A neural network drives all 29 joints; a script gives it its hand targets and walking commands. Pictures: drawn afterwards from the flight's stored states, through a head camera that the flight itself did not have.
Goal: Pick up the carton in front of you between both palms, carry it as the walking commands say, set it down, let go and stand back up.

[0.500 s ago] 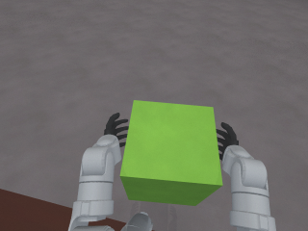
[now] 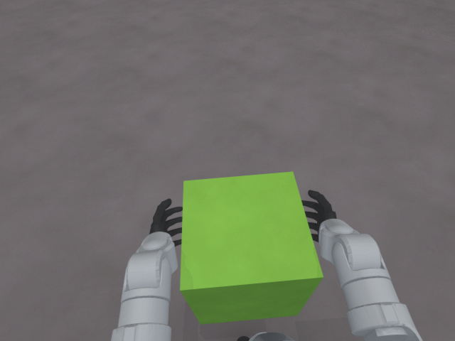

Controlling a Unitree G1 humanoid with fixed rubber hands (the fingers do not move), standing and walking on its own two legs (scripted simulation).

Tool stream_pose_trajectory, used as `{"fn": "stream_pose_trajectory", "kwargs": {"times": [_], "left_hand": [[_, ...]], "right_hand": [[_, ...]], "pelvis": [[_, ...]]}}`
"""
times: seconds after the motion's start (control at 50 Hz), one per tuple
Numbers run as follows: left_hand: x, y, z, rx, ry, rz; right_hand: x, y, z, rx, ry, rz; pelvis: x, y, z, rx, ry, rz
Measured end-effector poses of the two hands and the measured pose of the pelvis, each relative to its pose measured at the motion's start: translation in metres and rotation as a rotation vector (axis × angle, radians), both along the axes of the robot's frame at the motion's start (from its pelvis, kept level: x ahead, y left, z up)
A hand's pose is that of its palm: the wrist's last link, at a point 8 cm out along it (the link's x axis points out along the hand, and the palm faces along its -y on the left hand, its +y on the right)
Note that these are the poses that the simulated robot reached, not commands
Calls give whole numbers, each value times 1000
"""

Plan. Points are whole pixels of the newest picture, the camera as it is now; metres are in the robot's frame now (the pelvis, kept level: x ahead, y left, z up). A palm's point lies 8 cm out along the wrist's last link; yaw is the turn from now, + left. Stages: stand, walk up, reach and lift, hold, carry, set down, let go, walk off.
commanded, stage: carry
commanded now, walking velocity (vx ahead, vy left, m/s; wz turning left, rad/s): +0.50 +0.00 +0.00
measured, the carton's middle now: (244, 252) +0.29 -0.05 -0.06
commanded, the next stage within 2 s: none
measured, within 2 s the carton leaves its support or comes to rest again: neither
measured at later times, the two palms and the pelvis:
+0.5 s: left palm (127, 98) +0.72 +0.18 +0.04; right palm (240, 104) +0.66 -0.11 +0.03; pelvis +0.39 +0.08 -0.04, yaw -4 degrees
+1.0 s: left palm (113, 62) +0.88 +0.23 +0.06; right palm (213, 49) +0.89 -0.07 +0.07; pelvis +0.67 +0.07 -0.03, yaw -1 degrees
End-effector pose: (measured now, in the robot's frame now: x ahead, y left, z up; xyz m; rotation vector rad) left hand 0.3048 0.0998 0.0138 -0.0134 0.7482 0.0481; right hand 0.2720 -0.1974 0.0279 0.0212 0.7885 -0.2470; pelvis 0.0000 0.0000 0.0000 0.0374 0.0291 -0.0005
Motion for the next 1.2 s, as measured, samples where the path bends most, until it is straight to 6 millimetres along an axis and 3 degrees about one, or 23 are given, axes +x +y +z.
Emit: {"fn": "stream_pose_trajectory", "kwargs": {"times": [0.04,0.1,0.18,0.26,0.36,0.42,0.48,0.58,0.7,0.78,0.92,1.0,1.1,1.2], "left_hand": [[47,13,-10,8,-71,55],[100,43,-21,-3,-126,147],[136,90,-33,-61,-117,291],[186,116,-42,-73,-65,332],[310,120,-24,0,-161,147],[367,105,3,22,-161,31],[405,87,22,-33,-138,-5],[445,72,38,-50,-121,-40],[484,84,47,-40,-160,19],[505,94,42,-34,-185,98],[532,119,37,-47,-97,208],[579,129,45,-41,-102,190],[654,138,29,-19,-89,108],[707,133,24,-9,-3,23]], "right_hand": [[59,12,-17,30,-73,38],[132,41,-34,71,-130,89],[198,89,-47,81,-119,172],[258,116,-52,94,-91,178],[345,117,-37,70,-217,70],[368,104,-19,29,-210,-2],[381,90,-2,45,-191,-94],[413,76,23,52,-177,-151],[481,84,44,48,-212,-68],[527,91,41,58,-233,20],[584,118,41,41,-145,130],[622,127,41,26,-149,123],[674,137,22,13,-135,54],[705,134,13,31,-49,-27]], "pelvis": [[42,1,-28,-47,23,-12],[82,0,-48,-91,69,-24],[143,1,-50,-91,86,-16],[219,19,-51,-75,87,-3],[309,54,-75,-64,47,-52],[342,66,-62,-49,47,-72],[376,76,-43,-67,61,-72],[436,77,-24,-80,67,-69],[510,62,-26,-65,49,-65],[558,52,-39,-63,53,-47],[624,53,-30,-52,40,-20],[665,66,-31,-47,22,-15],[722,91,-48,-40,10,-35],[764,105,-34,-47,39,-70]]}}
